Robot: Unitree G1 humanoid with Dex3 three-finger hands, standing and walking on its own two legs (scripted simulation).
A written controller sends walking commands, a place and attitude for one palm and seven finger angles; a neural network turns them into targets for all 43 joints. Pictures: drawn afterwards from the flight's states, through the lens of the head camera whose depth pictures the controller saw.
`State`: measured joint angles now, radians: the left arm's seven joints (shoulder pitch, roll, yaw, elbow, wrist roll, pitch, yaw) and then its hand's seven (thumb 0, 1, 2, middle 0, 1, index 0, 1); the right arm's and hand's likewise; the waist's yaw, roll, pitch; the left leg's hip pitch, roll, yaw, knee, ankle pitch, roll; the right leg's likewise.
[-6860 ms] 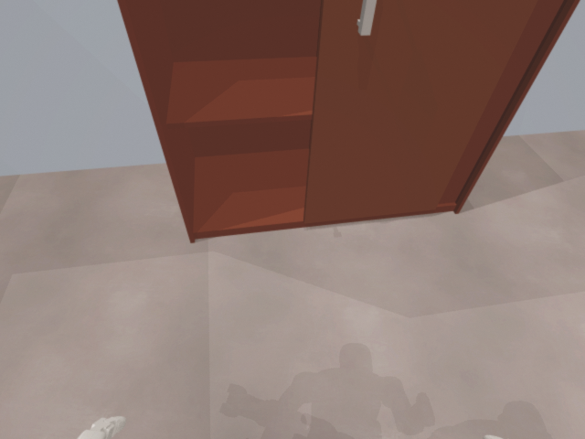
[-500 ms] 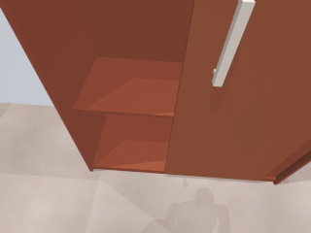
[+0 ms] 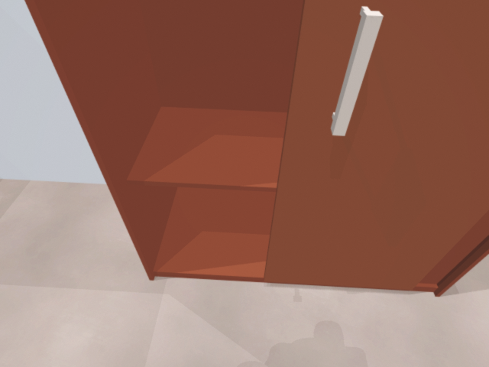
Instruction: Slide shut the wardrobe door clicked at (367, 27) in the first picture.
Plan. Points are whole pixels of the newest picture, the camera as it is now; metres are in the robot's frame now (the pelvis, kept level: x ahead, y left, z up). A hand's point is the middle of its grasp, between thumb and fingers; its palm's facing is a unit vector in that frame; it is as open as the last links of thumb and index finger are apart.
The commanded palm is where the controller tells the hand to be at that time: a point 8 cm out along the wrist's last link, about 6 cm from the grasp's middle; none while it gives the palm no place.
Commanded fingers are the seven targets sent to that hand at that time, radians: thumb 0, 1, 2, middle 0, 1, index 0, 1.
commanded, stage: come to a stop and stand still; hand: right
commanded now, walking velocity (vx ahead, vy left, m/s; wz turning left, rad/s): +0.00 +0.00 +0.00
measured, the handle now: (350, 76) +0.59 -0.16 +0.22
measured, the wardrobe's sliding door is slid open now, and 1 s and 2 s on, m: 0.48 0.48 0.48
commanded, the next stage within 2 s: look again from close up in 0.36 s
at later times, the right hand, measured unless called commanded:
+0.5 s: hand out of the picture -0.03 -0.17 -0.17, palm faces +0.05 +0.98 -0.18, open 7.3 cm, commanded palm none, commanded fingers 0.00 -0.90 -0.90 0.20 0.30 0.20 0.30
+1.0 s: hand out of the picture -0.01 -0.16 -0.17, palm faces +0.04 +0.98 -0.18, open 7.3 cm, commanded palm none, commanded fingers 0.00 -0.90 -0.90 0.20 0.30 0.20 0.30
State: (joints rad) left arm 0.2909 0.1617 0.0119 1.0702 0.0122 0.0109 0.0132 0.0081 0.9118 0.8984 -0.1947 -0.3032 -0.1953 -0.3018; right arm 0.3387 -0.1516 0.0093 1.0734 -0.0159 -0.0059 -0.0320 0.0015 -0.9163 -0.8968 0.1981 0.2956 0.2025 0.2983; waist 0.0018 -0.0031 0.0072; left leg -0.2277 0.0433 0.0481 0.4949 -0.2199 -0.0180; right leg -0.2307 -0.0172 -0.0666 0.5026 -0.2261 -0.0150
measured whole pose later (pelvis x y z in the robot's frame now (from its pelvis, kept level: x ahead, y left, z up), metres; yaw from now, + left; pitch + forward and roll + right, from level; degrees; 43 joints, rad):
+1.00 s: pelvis +0.00 -0.01 +0.00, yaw +0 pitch -1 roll +0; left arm 0.31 0.12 0.02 1.10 0.01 0.01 0.02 0.01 0.91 0.90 -0.19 -0.30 -0.20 -0.30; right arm 0.32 -0.11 -0.02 1.09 -0.02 -0.01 -0.04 0.00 -0.91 -0.90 0.20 0.30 0.20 0.30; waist 0.01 -0.01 0.04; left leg -0.25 0.05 0.04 0.47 -0.20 -0.03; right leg -0.25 -0.01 -0.08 0.47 -0.21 -0.02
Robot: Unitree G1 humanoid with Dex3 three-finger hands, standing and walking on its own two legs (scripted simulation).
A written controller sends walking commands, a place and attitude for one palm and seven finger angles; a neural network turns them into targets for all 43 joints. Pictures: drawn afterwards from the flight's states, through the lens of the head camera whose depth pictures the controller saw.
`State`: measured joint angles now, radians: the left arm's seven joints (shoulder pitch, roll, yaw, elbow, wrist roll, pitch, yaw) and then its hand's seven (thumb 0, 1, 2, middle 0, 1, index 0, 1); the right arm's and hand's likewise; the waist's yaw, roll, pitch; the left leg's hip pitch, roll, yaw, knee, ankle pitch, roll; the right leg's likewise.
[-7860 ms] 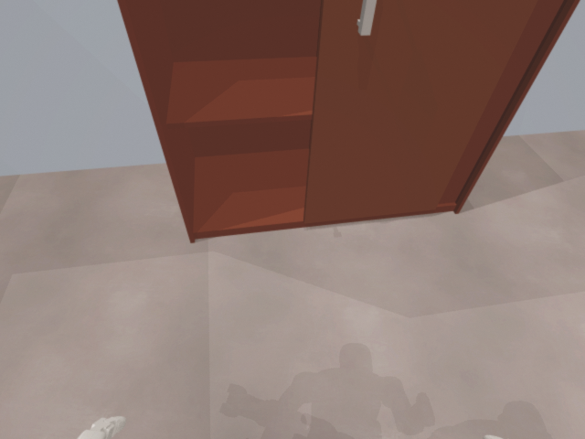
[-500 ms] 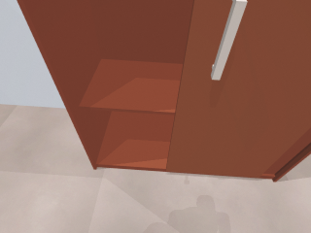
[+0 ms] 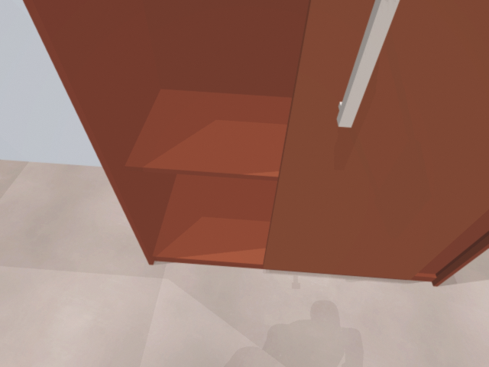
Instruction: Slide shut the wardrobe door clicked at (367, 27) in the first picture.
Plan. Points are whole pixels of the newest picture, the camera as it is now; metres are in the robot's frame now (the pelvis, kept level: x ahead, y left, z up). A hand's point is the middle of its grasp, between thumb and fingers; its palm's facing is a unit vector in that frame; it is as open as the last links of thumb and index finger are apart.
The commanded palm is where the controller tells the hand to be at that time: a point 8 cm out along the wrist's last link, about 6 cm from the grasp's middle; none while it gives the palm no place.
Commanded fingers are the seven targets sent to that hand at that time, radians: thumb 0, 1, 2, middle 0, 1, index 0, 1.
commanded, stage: look again from close up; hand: right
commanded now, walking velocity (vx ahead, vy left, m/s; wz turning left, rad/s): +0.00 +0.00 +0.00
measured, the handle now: (360, 64) +0.59 -0.16 +0.22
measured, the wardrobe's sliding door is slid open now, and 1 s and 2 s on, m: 0.48 0.48 0.48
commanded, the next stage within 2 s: shuffle to correct the standing spot in 0.20 s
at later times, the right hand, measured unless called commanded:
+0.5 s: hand out of the picture +0.02 -0.15 -0.18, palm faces +0.05 +0.98 -0.17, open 7.3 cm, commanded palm none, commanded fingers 0.00 -0.90 -0.90 0.20 0.30 0.20 0.30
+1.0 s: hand out of the picture +0.15 -0.18 -0.17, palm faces +0.08 +0.97 -0.24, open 7.2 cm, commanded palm none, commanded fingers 0.00 -0.90 -0.90 0.20 0.30 0.20 0.30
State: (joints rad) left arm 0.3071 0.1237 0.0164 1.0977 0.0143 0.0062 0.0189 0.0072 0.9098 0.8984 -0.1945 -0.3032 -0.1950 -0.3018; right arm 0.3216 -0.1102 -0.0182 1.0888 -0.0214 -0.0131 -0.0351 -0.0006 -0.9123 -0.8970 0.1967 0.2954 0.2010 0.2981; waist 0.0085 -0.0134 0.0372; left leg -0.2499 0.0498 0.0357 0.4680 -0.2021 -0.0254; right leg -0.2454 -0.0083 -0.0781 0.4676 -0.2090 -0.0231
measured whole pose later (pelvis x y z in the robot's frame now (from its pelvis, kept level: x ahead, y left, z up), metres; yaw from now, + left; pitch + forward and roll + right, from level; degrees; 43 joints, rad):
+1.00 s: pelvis +0.13 +0.00 -0.01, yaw -2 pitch +0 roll +0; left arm 0.32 0.12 0.01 1.14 0.00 0.03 0.04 0.01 0.91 0.90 -0.20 -0.30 -0.20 -0.30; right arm 0.23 -0.13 -0.04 1.06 -0.02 -0.04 -0.05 0.01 -0.94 -0.90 0.20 0.30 0.20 0.30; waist 0.01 -0.05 0.08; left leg -0.21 0.04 0.18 0.54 -0.33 0.04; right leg -0.29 -0.03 -0.05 0.82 -0.52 0.01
